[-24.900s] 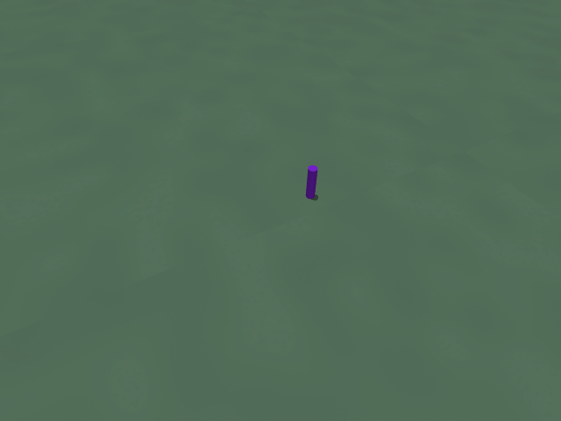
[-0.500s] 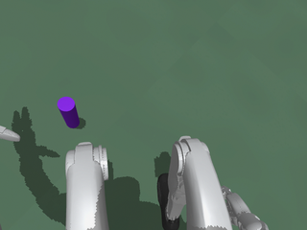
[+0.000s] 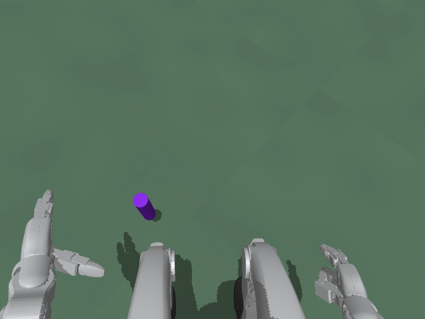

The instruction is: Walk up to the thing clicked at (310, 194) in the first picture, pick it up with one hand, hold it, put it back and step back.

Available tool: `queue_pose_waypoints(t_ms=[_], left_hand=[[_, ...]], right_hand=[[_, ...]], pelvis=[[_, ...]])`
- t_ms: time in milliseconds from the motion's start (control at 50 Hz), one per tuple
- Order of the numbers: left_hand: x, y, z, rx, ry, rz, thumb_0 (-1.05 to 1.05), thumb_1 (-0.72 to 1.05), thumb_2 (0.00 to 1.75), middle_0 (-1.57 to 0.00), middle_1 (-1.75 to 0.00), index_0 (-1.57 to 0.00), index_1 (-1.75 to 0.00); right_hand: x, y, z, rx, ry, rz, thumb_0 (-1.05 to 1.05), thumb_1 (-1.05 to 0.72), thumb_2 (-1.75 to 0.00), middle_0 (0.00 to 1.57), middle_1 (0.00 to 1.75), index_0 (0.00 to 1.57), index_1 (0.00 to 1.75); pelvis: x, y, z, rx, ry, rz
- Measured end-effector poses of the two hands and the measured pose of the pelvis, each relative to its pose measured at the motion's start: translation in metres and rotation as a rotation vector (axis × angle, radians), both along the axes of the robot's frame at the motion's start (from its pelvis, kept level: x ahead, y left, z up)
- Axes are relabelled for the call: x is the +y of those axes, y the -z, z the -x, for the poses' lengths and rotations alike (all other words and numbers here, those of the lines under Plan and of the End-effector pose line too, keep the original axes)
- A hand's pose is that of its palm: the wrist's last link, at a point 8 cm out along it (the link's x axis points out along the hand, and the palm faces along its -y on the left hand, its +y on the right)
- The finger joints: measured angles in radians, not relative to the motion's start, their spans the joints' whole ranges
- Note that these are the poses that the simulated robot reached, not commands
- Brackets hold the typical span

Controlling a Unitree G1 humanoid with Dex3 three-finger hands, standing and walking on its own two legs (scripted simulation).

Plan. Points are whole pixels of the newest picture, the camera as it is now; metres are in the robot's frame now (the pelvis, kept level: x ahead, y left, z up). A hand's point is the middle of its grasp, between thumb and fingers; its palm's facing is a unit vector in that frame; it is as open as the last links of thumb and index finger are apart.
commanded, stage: home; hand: left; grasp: from the side
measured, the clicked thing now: (145, 207) +0.44 +0.21 -0.47
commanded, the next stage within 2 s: none
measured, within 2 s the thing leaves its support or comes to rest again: neither
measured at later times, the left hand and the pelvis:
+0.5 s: hand (57, 254) +0.24 +0.20 +0.10, palm faces +0.13 -0.94 -0.32, open 17.7 cm; pelvis +0.06 +0.01 +0.15, yaw +2 degrees
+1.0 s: hand (54, 276) +0.21 +0.19 +0.11, palm faces +0.14 -0.95 -0.29, open 17.7 cm; pelvis +0.05 +0.00 +0.16, yaw +2 degrees
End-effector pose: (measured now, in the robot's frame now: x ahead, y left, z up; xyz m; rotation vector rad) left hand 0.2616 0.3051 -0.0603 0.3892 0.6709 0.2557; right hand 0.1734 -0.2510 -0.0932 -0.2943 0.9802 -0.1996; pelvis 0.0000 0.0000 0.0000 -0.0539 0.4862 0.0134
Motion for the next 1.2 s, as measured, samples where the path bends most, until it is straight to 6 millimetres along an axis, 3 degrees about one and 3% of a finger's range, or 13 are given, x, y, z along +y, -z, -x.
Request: queue_pose_waypoints(t_ms=[160, 300, 400, 540, 740, 1200], left_hand=[[-0.028, -0.063, 0.016, 0.064, -0.034, 0.06, -0.01, -0.56, 0.04, -0.06, -0.05, -0.06, -0.05], [-0.046, -0.118, 0.028, 0.077, -0.046, 0.098, -0.01, -0.57, 0.03, -0.06, -0.04, -0.06, -0.05], [-0.055, -0.158, 0.037, 0.051, -0.039, 0.111, -0.01, -0.58, 0.03, -0.06, -0.04, -0.06, -0.05], [-0.063, -0.194, 0.05, 0.006, -0.032, 0.129, -0.01, -0.59, 0.02, -0.05, -0.04, -0.05, -0.05], [-0.064, -0.194, 0.068, 0.026, -0.055, 0.15, -0.01, -0.59, 0.02, -0.05, -0.04, -0.05, -0.05], [-0.071, -0.196, 0.075, 0.022, -0.038, 0.155, -0.01, -0.58, 0.03, -0.05, -0.05, -0.06, -0.05]], right_hand=[[-0.002, -0.077, -0.016, -0.083, 0.011, 0.023, 0.01, -0.9, -0.9, 0.21, 0.3, 0.21, 0.3], [0.007, -0.131, -0.02, -0.143, 0.037, 0.022, 0.01, -0.9, -0.9, 0.21, 0.3, 0.21, 0.3], [0.015, -0.159, -0.025, -0.2, 0.05, 0.012, 0.01, -0.9, -0.9, 0.21, 0.3, 0.21, 0.3], [0.027, -0.183, -0.039, -0.294, 0.034, -0.009, 0.01, -0.9, -0.9, 0.21, 0.3, 0.21, 0.3], [0.032, -0.197, -0.051, -0.359, -0.029, -0.007, 0.01, -0.89, -0.9, 0.21, 0.3, 0.21, 0.3], [0.02, -0.193, -0.023, -0.328, -0.008, 0.003, 0.01, -0.9, -0.9, 0.21, 0.3, 0.21, 0.3]], pelvis=[[-0.002, -0.066, -0.024, -0.091, -0.014, -0.009], [0.001, -0.113, -0.044, -0.186, -0.022, -0.011], [0.005, -0.137, -0.056, -0.249, -0.023, -0.013], [0.009, -0.153, -0.063, -0.312, -0.025, -0.016], [0.007, -0.159, -0.057, -0.351, -0.032, -0.021], [0.002, -0.162, -0.046, -0.375, -0.03, -0.025]])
